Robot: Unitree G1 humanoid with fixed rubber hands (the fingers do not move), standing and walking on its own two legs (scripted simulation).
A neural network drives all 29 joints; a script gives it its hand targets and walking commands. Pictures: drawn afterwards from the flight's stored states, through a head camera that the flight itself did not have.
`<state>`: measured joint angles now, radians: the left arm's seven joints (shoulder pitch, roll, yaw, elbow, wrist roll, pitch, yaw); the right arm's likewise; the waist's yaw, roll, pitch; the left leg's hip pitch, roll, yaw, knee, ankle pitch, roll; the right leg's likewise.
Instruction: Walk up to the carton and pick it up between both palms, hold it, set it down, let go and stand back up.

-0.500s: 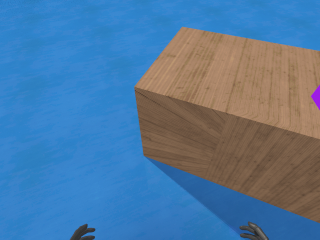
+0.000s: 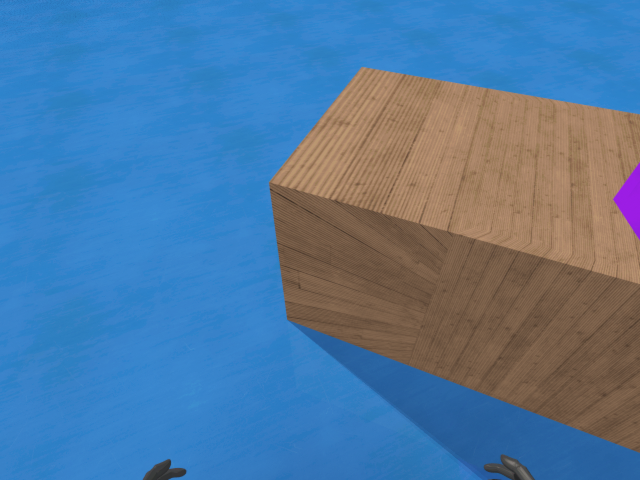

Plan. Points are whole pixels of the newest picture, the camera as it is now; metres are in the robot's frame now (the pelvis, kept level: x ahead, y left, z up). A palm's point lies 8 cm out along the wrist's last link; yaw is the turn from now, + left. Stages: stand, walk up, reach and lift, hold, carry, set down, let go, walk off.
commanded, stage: stand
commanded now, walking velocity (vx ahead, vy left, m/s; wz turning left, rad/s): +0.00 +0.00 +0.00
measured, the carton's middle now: out of the picture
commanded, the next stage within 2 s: walk up in 0.30 s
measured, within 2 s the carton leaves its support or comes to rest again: neither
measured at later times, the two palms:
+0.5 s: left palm out of the picture +0.09 +0.24 -0.10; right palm out of the picture +0.09 -0.24 -0.10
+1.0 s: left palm (270, 458) +0.20 +0.09 -0.11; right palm out of the picture +0.01 -0.42 -0.12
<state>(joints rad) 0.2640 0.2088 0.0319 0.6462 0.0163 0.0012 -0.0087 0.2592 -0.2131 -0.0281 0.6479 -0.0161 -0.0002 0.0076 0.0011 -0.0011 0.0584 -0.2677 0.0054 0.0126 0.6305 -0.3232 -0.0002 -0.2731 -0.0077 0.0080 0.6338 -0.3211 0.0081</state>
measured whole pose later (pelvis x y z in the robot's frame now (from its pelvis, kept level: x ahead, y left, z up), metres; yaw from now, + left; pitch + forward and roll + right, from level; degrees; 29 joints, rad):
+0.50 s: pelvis -0.01 +0.00 +0.00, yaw +0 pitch -2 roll +0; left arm 0.29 0.22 0.02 0.67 0.01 0.00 -0.01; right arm 0.30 -0.22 -0.02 0.67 -0.01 0.00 0.01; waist 0.00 0.00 0.05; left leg -0.27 0.01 0.02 0.60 -0.30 0.00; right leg -0.28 -0.01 0.01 0.61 -0.30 0.01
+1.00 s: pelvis +0.02 -0.13 -0.02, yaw -20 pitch -3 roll +0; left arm 0.27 0.24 0.05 0.65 0.04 0.03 -0.06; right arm 0.33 -0.30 -0.07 0.70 -0.02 0.00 -0.03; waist 0.05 0.04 0.09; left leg -0.45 0.10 0.07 1.13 -0.59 0.02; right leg -0.40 0.02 0.01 0.75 -0.29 -0.04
